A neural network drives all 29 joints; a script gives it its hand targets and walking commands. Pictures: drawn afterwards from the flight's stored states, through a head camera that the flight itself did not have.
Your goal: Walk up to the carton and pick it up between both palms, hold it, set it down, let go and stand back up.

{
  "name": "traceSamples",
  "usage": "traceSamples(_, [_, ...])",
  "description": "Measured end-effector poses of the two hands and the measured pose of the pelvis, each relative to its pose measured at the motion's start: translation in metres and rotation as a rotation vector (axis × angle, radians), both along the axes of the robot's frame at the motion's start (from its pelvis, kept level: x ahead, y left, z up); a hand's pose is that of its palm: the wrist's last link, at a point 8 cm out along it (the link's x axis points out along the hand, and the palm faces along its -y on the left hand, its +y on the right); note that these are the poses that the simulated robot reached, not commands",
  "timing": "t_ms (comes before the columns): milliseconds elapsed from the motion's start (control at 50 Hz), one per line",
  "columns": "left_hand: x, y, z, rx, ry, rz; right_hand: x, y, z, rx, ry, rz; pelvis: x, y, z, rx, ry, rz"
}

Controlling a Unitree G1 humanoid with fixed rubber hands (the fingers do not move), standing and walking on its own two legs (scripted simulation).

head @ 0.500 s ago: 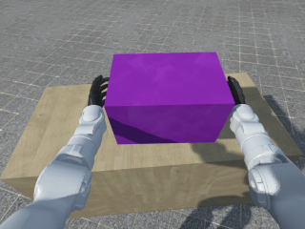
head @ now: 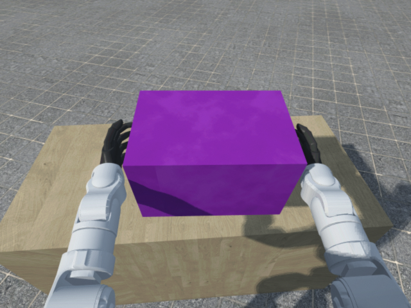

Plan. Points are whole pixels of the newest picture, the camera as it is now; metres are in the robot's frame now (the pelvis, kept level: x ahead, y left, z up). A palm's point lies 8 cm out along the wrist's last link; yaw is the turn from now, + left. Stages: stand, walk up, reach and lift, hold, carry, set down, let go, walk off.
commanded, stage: reach and lift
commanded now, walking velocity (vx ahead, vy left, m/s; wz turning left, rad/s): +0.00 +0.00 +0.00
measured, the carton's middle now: (211, 153) +0.40 -0.02 +0.10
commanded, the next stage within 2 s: hold in 1.06 s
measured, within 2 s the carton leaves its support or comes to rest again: neither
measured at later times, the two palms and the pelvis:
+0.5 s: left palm (107, 153) +0.36 +0.17 +0.16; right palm (314, 159) +0.34 -0.21 +0.13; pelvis -0.01 +0.01 +0.00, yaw -1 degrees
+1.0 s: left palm (99, 149) +0.35 +0.18 +0.17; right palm (314, 153) +0.33 -0.21 +0.15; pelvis -0.02 +0.00 +0.00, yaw +0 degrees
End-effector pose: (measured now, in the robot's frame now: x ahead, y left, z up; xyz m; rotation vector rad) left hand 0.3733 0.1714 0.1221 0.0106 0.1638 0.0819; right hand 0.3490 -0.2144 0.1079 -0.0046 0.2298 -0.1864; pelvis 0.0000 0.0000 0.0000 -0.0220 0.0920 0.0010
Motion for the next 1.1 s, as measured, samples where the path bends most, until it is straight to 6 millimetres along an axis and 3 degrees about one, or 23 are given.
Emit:
traceSamples(140, [-0.011,0.002,0.015,0.012,-0.012,0.001,-0.011,0.002,0.020,-0.016,-0.015,-0.004,-0.001,0.003,0.001,-0.001,-0.053,-0.012])
traceSamples(360, [-0.006,-0.002,0.032,0.029,-0.007,-0.004,-0.009,0.000,0.025,-0.038,-0.013,-0.004,-0.009,0.007,-0.001,0.000,-0.080,-0.032])
traceSamples(560, [-0.017,0.000,0.035,0.037,0.000,0.004,-0.017,0.001,0.026,-0.035,-0.011,0.007,-0.012,0.004,-0.001,-0.001,-0.107,-0.019])
traceSamples(880, [-0.022,0.007,0.057,0.042,-0.028,0.020,-0.015,0.009,0.048,-0.019,-0.046,0.017,-0.018,0.002,0.000,0.002,-0.123,-0.012])
traceSamples(1100, [-0.017,0.004,0.048,0.017,-0.004,0.001,-0.019,0.006,0.043,-0.002,-0.030,-0.010,-0.018,0.003,0.000,0.009,-0.135,-0.009])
